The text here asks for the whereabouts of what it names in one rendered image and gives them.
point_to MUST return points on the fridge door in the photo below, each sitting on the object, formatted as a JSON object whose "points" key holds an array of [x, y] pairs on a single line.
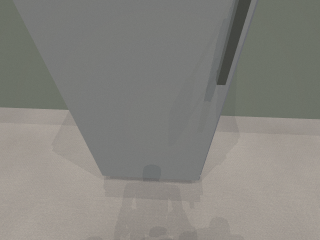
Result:
{"points": [[138, 77]]}

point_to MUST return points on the handle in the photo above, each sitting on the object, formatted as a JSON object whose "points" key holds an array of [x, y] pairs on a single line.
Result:
{"points": [[235, 28]]}

